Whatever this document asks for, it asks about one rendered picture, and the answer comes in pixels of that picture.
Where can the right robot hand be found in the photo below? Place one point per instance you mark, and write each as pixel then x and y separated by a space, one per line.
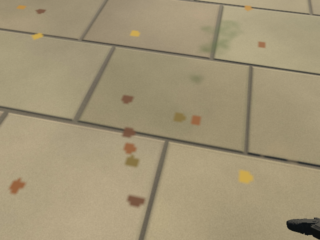
pixel 305 226

